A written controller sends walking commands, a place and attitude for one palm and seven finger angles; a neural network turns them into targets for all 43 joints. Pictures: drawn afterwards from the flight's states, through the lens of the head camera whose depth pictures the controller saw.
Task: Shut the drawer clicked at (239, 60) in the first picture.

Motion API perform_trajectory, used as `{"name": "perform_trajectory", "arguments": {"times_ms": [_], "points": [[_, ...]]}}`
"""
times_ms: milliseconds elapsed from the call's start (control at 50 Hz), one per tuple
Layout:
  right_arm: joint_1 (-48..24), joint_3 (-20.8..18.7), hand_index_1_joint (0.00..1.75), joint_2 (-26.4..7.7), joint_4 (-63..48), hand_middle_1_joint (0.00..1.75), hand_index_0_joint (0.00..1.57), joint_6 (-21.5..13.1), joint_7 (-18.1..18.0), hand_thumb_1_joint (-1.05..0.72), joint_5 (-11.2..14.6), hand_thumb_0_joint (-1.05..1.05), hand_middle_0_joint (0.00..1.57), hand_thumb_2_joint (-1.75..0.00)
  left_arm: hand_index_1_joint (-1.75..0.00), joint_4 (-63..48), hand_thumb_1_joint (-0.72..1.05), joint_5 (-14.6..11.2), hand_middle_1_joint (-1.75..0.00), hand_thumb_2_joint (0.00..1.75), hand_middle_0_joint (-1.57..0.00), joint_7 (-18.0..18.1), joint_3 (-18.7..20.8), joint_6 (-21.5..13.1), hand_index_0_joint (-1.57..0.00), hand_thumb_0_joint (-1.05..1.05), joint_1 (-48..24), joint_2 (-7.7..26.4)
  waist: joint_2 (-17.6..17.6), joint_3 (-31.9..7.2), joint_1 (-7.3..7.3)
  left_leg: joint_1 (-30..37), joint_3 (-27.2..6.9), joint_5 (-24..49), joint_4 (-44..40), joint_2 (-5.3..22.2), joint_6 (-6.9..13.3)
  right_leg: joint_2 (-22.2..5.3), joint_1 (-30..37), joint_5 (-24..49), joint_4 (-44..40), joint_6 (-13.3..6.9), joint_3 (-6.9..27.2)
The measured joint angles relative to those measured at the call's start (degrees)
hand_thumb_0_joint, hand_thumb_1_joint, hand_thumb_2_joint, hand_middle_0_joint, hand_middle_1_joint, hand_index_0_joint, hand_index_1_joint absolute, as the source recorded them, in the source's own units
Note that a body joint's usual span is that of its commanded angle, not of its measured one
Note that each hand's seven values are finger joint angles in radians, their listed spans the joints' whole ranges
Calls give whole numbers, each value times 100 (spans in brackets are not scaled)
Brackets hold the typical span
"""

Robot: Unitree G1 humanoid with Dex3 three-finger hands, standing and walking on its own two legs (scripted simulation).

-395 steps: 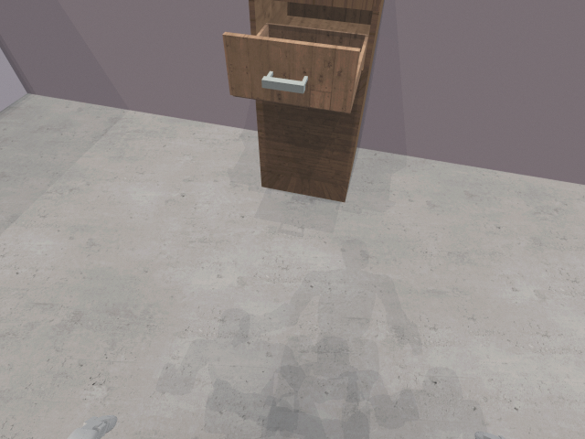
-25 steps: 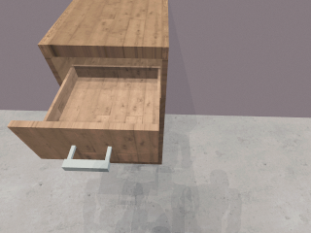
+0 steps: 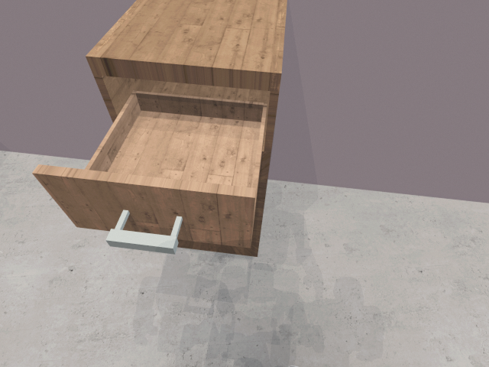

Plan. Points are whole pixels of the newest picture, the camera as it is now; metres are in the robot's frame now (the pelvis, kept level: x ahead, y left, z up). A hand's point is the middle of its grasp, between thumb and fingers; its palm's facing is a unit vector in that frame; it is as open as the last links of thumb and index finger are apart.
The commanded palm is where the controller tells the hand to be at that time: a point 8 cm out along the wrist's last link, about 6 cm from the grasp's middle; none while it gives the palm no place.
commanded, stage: come to a stop and stand still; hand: left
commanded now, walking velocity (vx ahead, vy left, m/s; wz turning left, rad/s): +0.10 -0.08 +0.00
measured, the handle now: (147, 230) +0.33 +0.21 +0.00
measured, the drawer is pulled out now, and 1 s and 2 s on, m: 0.29 0.29 0.29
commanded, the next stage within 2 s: look again from close up in 0.30 s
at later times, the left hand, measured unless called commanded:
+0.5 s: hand out of the picture -0.01 +0.16 -0.17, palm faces +0.01 -0.98 -0.20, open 7.4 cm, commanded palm none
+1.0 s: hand out of the picture +0.06 +0.22 -0.17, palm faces -0.01 -0.97 -0.24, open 7.4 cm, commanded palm none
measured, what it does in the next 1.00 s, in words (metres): steps on the spot: right foot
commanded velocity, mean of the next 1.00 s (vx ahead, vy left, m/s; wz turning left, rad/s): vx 0.02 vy -0.02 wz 0.00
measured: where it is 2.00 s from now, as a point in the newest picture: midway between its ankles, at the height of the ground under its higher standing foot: outside the picture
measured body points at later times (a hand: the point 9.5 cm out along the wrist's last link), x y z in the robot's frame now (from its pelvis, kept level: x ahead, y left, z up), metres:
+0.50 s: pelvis +0.01 -0.01 +0.00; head +0.05 -0.02 +0.45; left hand -0.01 +0.21 -0.15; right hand +0.01 -0.23 -0.16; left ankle -0.01 +0.12 -0.73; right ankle -0.03 -0.09 -0.73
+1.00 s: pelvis +0.02 +0.04 +0.01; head +0.03 +0.04 +0.46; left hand +0.06 +0.27 -0.15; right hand +0.07 -0.19 -0.15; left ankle -0.01 +0.12 -0.73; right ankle -0.03 -0.09 -0.73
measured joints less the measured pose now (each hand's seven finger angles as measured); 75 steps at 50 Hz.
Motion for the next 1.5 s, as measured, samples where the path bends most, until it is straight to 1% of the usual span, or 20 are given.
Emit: {"name": "perform_trajectory", "arguments": {"times_ms": [80,180,260,280,400,480,680,860,1060,1080,1100,1140,1200,1240,1260,1320,1360,1400,1440,1500], "points": [[287,95,30,186,92,30,19,11,-19,-92,-99,0,19,-90,-30,189,91,-23,-30,90,-20,-10,25,137,-20,1,207,42,-91,-154,-2,181,22,312,-191,-55,165,47,48,-935,408,108,168],[615,136,30,166,320,30,20,72,-53,-94,-118,0,20,-90,-30,284,91,21,-30,90,-19,-91,-27,68,-20,1,558,-90,92,-384,-5,226,-56,466,-506,-64,225,146,300,-1179,1039,127,243],[704,165,30,195,421,30,20,18,-65,-94,-108,0,20,-90,-30,387,91,-13,-30,90,-19,-96,-87,-70,-20,1,786,-179,54,-361,-21,79,49,468,-476,-151,168,114,927,-941,-11,140,307],[684,169,30,191,459,30,20,-8,-72,-94,-85,1,20,-90,-30,459,91,-21,-30,90,-19,-79,-103,-118,-20,1,790,-223,80,-302,-16,15,83,424,-377,-130,141,147,997,-928,-210,45,352],[635,130,30,105,433,30,20,49,-7,-93,-83,1,20,-90,-30,547,91,-68,-30,90,-20,-30,-368,-225,-20,1,891,-412,442,-96,-260,-253,-69,238,13,114,44,386,893,-943,-140,-74,208],[643,140,30,130,519,30,20,46,1,-92,-58,1,20,-90,-30,545,91,-91,-30,90,-20,42,-351,-290,-20,1,835,-392,412,-156,-261,-290,-169,96,155,175,3,453,974,-999,-202,-100,120],[248,111,30,90,571,30,19,-56,-108,-92,-5,1,20,-90,-30,389,92,-85,-30,90,-20,136,-256,-289,-20,2,524,-199,175,-229,-164,52,-42,-72,107,122,67,394,1269,-1117,-233,7,248],[-54,146,30,61,530,30,19,-88,-92,-91,-17,0,20,-90,-30,250,91,-84,-30,90,-20,120,-247,-215,-20,1,316,-56,166,-227,-131,245,118,-20,-65,-18,226,252,1386,-1059,-321,171,399],[57,192,30,54,630,30,20,-78,-61,-92,1,0,20,-90,-30,316,91,-70,-30,90,-20,143,-268,-191,-20,1,311,-42,177,-158,-142,291,218,156,-240,-168,387,100,1410,-892,-469,347,490],[221,183,30,42,361,30,20,-138,-49,-92,77,0,20,-90,-30,-577,91,-273,-30,90,-20,117,-120,182,-20,1,584,-66,177,-170,-162,199,189,153,-201,-174,395,95,1315,-870,-413,346,459],[415,210,30,45,98,30,20,-414,-113,-92,119,0,20,-90,-30,-1673,91,-404,-30,90,-20,140,-31,283,-20,1,913,-63,119,-149,-112,218,211,198,-287,-221,410,46,1160,-858,-170,283,441],[694,232,30,37,-204,30,20,-1038,-213,-92,171,0,20,-90,-31,-3322,91,-583,-31,90,-21,367,-91,1,-21,2,1348,-7,46,-238,-93,281,227,389,-548,-341,430,-15,790,-926,479,209,418],[884,173,30,-55,-756,30,20,-1468,-127,-91,178,1,20,-90,-33,-4835,91,-824,-34,90,-23,340,-173,-342,-23,2,1309,-58,99,-418,-270,46,75,484,-418,-492,452,3,387,-942,618,170,249],[816,172,30,-125,-1113,30,20,-1563,-44,-91,147,1,20,-90,-36,-5274,91,-943,-36,90,-25,67,-117,-911,-26,2,1101,-145,43,-548,-351,-383,100,313,107,-577,467,25,61,-658,465,69,211],[732,175,30,-187,-1255,30,20,-1555,-10,-91,131,1,20,-90,-37,-5229,91,-1014,-38,90,-27,-49,-43,-1129,-26,1,1049,-250,96,-634,-390,-642,105,186,428,-542,465,51,-166,-649,685,10,204],[465,166,30,-302,-1670,30,20,-1464,87,-91,118,1,20,-90,-42,-4864,91,-1249,-43,90,-31,-782,58,-2097,-29,1,1147,-357,173,-919,-432,-1479,119,-158,1311,-383,376,160,-932,-902,1379,-57,172],[299,132,30,-357,-1990,30,20,-1462,148,-91,124,1,20,-90,-46,-4701,91,-1276,-47,90,-35,-1212,9,-2707,-32,0,1255,-271,131,-957,-389,-2037,104,-350,1892,-296,353,224,-1452,-1173,1880,-81,138],[186,79,30,-414,-2293,30,20,-1485,162,-91,140,1,20,-90,-50,-4728,91,-1225,-51,90,-39,-1463,-28,-3095,-37,1,1397,-142,62,-967,-286,-2552,78,-477,2400,-225,380,280,-1941,-1409,2339,-111,99],[117,32,30,-465,-2509,30,20,-1492,126,-91,160,1,20,-90,-54,-4930,90,-1203,-55,90,-43,-1503,-22,-3226,-41,1,1510,4,9,-961,-166,-2940,26,-587,2800,-187,390,310,-2290,-1477,2667,-149,40],[59,49,30,-505,-2658,30,20,-1462,33,-91,221,1,20,-90,-61,-5358,90,-1335,-61,90,-49,-1347,73,-3174,-48,2,1550,139,57,-927,-54,-3216,-135,-697,3159,-191,341,325,-2464,-1361,2876,-184,-97]]}}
